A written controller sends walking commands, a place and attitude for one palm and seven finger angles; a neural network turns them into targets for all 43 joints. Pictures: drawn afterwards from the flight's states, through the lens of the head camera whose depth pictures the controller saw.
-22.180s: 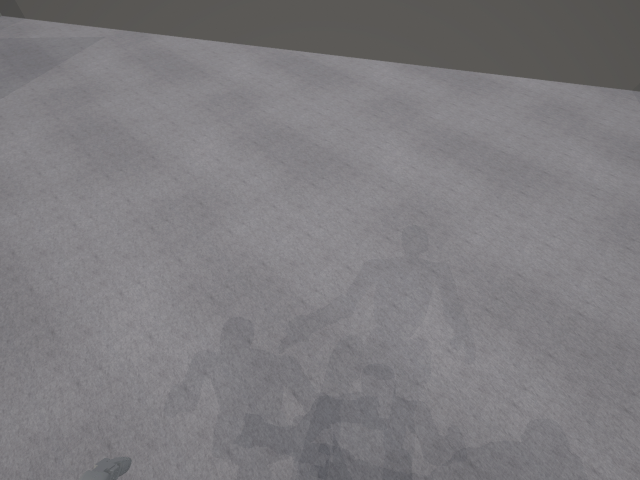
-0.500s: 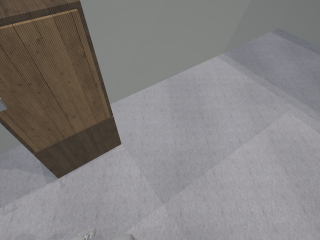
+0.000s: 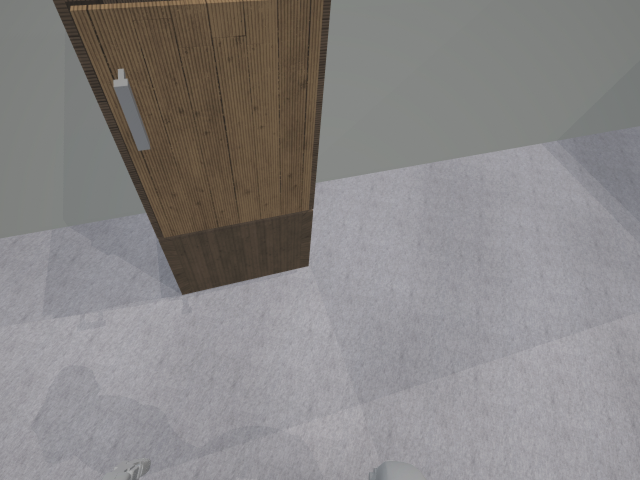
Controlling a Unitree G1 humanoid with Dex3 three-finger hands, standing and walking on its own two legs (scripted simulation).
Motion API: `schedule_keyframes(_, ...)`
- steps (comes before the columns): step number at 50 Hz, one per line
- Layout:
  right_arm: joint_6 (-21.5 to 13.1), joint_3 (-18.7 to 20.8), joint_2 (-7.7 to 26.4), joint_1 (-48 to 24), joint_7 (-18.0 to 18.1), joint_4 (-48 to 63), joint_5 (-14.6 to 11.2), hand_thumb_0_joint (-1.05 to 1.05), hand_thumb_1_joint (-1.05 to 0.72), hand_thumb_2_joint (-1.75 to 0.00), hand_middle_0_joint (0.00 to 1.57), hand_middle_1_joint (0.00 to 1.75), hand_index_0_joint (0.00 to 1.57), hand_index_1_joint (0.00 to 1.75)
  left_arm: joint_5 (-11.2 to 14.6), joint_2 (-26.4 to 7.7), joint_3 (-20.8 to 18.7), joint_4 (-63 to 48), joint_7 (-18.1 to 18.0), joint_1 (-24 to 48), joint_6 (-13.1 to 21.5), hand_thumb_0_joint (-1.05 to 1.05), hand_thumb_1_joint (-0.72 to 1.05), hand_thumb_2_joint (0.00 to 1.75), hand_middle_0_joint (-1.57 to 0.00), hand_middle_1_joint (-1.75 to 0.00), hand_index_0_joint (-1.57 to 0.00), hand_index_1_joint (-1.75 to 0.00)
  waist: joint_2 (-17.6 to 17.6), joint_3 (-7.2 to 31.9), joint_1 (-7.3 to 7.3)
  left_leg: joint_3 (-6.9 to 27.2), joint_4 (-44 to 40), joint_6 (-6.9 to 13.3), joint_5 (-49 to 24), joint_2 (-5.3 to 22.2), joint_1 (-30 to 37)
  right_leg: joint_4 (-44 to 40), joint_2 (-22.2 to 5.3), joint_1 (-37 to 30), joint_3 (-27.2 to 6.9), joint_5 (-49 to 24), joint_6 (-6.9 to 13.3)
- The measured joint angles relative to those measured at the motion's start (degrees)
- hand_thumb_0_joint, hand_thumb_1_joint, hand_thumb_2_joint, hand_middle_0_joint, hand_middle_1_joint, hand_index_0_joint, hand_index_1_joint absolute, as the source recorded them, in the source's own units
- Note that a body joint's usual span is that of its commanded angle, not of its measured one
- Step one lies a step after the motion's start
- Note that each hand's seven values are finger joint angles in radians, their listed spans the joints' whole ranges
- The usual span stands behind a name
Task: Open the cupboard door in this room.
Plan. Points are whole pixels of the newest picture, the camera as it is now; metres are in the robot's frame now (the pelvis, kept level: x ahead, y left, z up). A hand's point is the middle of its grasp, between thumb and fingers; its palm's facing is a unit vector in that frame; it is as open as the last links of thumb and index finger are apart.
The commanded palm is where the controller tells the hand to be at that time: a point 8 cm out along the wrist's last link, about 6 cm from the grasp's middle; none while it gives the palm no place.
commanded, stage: turn to face it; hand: left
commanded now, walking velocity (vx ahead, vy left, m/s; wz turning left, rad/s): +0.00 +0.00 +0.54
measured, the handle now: (132, 110) +0.72 +0.39 +0.00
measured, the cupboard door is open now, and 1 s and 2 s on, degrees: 0 0 0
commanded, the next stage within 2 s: take the last steps up to it in 0.40 s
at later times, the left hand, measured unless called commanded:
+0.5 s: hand out of the picture -0.03 +0.13 -0.15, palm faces +0.28 -0.92 -0.28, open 7.4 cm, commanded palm none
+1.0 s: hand out of the picture -0.05 +0.17 -0.18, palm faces +0.34 -0.92 -0.19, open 7.4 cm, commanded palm none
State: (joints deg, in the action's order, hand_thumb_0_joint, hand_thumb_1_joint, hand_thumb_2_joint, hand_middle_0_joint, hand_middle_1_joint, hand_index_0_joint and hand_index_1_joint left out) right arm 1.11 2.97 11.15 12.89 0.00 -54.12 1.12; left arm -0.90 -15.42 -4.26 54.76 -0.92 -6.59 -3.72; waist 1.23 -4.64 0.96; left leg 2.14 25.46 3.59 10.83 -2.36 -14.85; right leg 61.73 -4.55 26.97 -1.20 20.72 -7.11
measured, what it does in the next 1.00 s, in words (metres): steps on the spot, turning left: right foot, then left foot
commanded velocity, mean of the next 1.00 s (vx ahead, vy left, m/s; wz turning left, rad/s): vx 0.16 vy -0.02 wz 0.16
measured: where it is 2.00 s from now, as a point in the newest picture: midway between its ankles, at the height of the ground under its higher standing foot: (302, 442)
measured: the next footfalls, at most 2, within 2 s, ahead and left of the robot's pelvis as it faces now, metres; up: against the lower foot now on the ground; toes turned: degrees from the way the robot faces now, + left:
right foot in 0.22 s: +0.03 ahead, -0.16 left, +0.00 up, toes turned +7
left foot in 0.70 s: -0.11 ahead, +0.06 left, +0.00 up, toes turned +22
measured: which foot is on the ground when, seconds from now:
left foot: down 0.00-0.22, up 0.24-0.68, down 0.70-1.00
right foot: up 0.00-0.20, down 0.22-0.70, up 0.72-1.00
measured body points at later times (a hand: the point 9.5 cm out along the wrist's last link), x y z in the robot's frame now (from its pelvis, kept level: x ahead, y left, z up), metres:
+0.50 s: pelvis -0.04 -0.08 +0.00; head -0.01 -0.10 +0.45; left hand -0.05 +0.18 -0.13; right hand +0.07 -0.33 -0.16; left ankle -0.12 +0.08 -0.66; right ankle -0.01 -0.17 -0.74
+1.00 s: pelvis +0.00 -0.02 -0.01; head +0.01 -0.01 +0.44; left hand -0.06 +0.22 -0.16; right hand +0.04 -0.25 -0.16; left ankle -0.15 +0.05 -0.74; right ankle +0.10 -0.13 -0.68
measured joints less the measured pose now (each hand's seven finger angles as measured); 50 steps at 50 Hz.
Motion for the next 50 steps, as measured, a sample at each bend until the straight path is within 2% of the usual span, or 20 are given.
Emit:
schedule_keyframes(6,0.94,0.76,0.77,0.29,-0.25,0.07,0.39,0.01,-0.90,-0.90,0.20,0.30,0.20,0.30,0.39,1.72,0.80,-1.77,-0.08,2.38,0.11,0.01,0.91,0.90,-0.20,-0.30,-0.20,-0.30,-1.70,0.04,1.58,3.91,1.29,-1.40,-1.26,-1.33,-2.32,-10.73,2.05,-3.82,-0.04,3.34,1.14)
schedule_keyframes(8,1.37,1.13,1.35,0.28,-0.29,0.10,0.48,0.01,-0.90,-0.90,0.20,0.30,0.20,0.30,0.55,2.42,1.18,-2.51,-0.08,2.62,0.54,0.01,0.91,0.90,-0.20,-0.30,-0.20,-0.30,-2.65,0.15,1.94,5.27,2.23,-2.23,-1.47,-1.65,-3.46,-16.63,3.05,-6.27,0.12,3.42,1.86)
schedule_keyframes(10,1.77,1.56,1.93,0.43,-0.33,0.17,0.40,0.01,-0.90,-0.90,0.20,0.30,0.20,0.30,0.66,2.97,1.51,-3.25,-0.04,2.24,1.25,0.01,0.91,0.90,-0.20,-0.30,-0.20,-0.30,-3.39,0.59,1.91,6.48,3.90,-3.28,-1.29,-2.17,-4.97,-25.06,3.75,-9.96,0.65,0.06,2.58)
schedule_keyframes(11,1.98,1.80,2.24,0.60,-0.39,0.27,0.21,0.01,-0.90,-0.90,0.20,0.30,0.20,0.30,0.51,3.13,1.63,-3.67,-0.07,1.68,1.74,0.01,0.91,0.90,-0.20,-0.30,-0.20,-0.30,-3.56,1.02,1.63,6.80,5.63,-3.81,-0.68,-2.55,-6.18,-29.65,3.73,-11.72,0.99,-2.49,3.94)
schedule_keyframes(12,2.26,2.18,2.73,0.21,-0.35,0.04,0.02,0.01,-0.90,-0.90,0.20,0.30,0.20,0.30,0.13,3.68,1.72,-3.71,-0.21,1.33,2.15,0.01,0.91,0.90,-0.20,-0.30,-0.20,-0.30,-4.43,0.68,1.42,6.90,9.35,-4.34,3.75,-2.46,-7.63,-29.68,4.08,-11.74,1.62,-3.97,5.68)
schedule_keyframes(13,2.61,2.51,3.17,-0.08,-0.31,-0.19,0.03,0.01,-0.90,-0.90,0.20,0.30,0.20,0.29,-0.02,4.15,2.06,-3.77,-0.29,0.75,2.21,0.01,0.91,0.90,-0.20,-0.30,-0.20,-0.30,-4.95,0.44,1.42,6.11,14.74,-4.71,8.79,-2.55,-9.44,-29.01,3.96,-11.77,2.31,-4.04,6.88)
schedule_keyframes(15,3.27,2.97,4.06,-0.15,-0.50,-0.36,0.31,0.01,-0.91,-0.90,0.20,0.30,0.20,0.29,-0.10,5.05,2.45,-3.62,-0.33,-0.79,2.01,0.01,0.91,0.90,-0.20,-0.30,-0.21,-0.30,-5.43,0.63,1.45,3.94,26.48,-5.20,12.46,-2.53,-13.06,-29.73,3.07,-12.74,3.70,-3.95,7.94)
schedule_keyframes(18,3.52,3.20,4.88,-0.21,-0.89,-0.60,0.52,0.01,-0.91,-0.90,0.20,0.30,0.20,0.29,-0.06,5.64,2.53,-2.84,-0.38,-2.90,1.84,0.01,0.90,0.90,-0.20,-0.30,-0.21,-0.30,-5.22,0.86,1.23,1.17,38.59,-6.26,10.30,-0.69,-15.51,-32.22,1.88,-14.23,5.07,-5.09,8.17)
schedule_keyframes(21,3.38,3.02,5.02,0.07,-0.94,-0.98,0.41,0.01,-0.91,-0.90,0.20,0.30,0.19,0.29,-0.14,5.73,2.60,-2.11,-0.31,-4.41,2.31,0.01,0.90,0.90,-0.20,-0.30,-0.21,-0.30,-4.56,0.93,1.03,0.40,41.88,-7.35,8.34,1.51,-14.64,-33.48,0.90,-14.75,6.80,-5.85,8.37)
schedule_keyframes(26,3.82,2.31,4.51,-0.62,-0.74,-2.52,0.16,0.01,-0.91,-0.90,0.20,0.30,0.19,0.29,-0.63,5.64,2.69,-1.10,-0.15,-6.51,3.01,0.01,0.90,0.90,-0.21,-0.30,-0.21,-0.30,-2.99,0.80,-0.65,-0.21,34.41,-8.16,11.36,3.97,-9.03,-33.58,-0.51,-13.90,9.09,-6.13,8.37)
schedule_keyframes(31,2.73,1.05,3.31,-2.85,-0.46,-3.15,-0.15,0.01,-0.91,-0.90,0.20,0.30,0.19,0.29,-1.14,4.86,2.39,1.24,0.32,-8.76,3.64,0.01,0.90,0.90,-0.21,-0.30,-0.21,-0.30,-1.32,0.62,-2.92,-2.77,18.62,-7.35,15.04,4.33,-1.32,-33.41,-1.62,-12.71,10.58,-6.58,7.39)
schedule_keyframes(34,0.57,0.14,2.39,-3.29,-0.42,-2.75,-0.22,0.01,-0.91,-0.90,0.20,0.30,0.19,0.29,-0.78,3.94,2.05,3.32,0.55,-10.95,3.44,0.01,0.90,0.90,-0.21,-0.30,-0.21,-0.30,-0.78,1.77,-3.62,-4.97,4.71,-6.10,10.58,4.09,5.16,-31.19,-1.85,-11.53,11.44,-5.61,6.10)
schedule_keyframes(36,-0.91,-0.22,0.86,-3.33,-0.16,-2.99,0.04,0.01,-0.91,-0.90,0.20,0.30,0.19,0.29,-0.45,2.80,1.74,5.17,0.62,-11.99,2.56,0.01,0.90,0.90,-0.20,-0.30,-0.21,-0.30,0.65,2.33,-3.65,-4.95,2.95,-4.06,10.12,3.34,6.43,-25.01,-1.84,-9.39,9.66,0.48,5.56)
schedule_keyframes(38,-1.54,-1.01,-0.77,-2.34,-0.08,-3.06,0.32,0.01,-0.91,-0.90,0.20,0.30,0.19,0.29,-0.73,2.01,1.51,6.92,0.76,-12.96,1.68,0.01,0.91,0.90,-0.20,-0.30,-0.20,-0.30,1.56,3.01,-3.66,-5.33,2.48,-3.07,10.34,3.19,8.17,-16.85,-0.74,-6.91,7.48,4.12,5.67)
schedule_keyframes(41,-2.62,-1.26,-2.17,0.36,0.97,-3.67,0.32,0.00,-0.92,-0.90,0.20,0.30,0.20,0.29,-0.83,1.92,1.42,8.59,1.50,-13.07,1.53,0.01,0.91,0.90,-0.20,-0.30,-0.20,-0.30,0.98,3.75,-2.78,-4.89,-1.59,-2.80,9.14,3.41,11.93,-7.44,0.11,-3.21,6.19,1.79,5.42)
schedule_keyframes(44,-3.34,-1.29,-2.06,2.96,1.36,-4.99,0.14,0.00,-0.93,-0.90,0.20,0.30,0.20,0.29,-0.71,2.27,1.45,8.50,2.06,-11.86,2.13,0.01,0.91,0.90,-0.20,-0.30,-0.20,-0.30,0.48,3.35,-2.38,-4.83,-5.25,-2.59,8.18,3.10,15.20,-2.28,-0.24,0.56,5.16,-1.72,4.88)
schedule_keyframes(47,-3.69,-1.38,-2.32,5.70,1.46,-6.60,0.02,0.00,-0.93,-0.90,0.20,0.30,0.20,0.29,-0.65,2.54,1.37,7.67,2.23,-9.97,2.22,0.01,0.91,0.90,-0.20,-0.30,-0.20,-0.30,0.53,2.77,-2.10,-5.31,-7.49,-2.77,8.27,2.70,17.63,-0.13,-0.82,4.11,4.66,-4.41,4.43)
schedule_keyframes(50,-3.87,-1.32,-2.71,8.40,1.67,-8.15,0.10,0.00,-0.92,-0.90,0.20,0.30,0.20,0.29,-0.55,2.84,1.37,6.78,2.43,-7.54,2.05,0.01,0.91,0.90,-0.20,-0.30,-0.20,-0.30,0.48,2.06,-1.32,-5.85,-8.69,-3.34,9.18,2.61,19.61,-2.34,-1.36,6.20,5.08,-6.28,4.40)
